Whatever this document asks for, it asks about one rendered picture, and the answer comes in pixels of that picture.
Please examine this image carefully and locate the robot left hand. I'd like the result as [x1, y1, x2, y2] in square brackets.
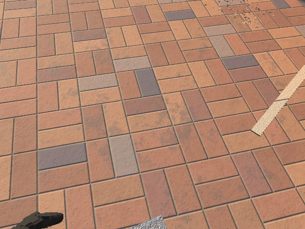
[11, 211, 64, 229]

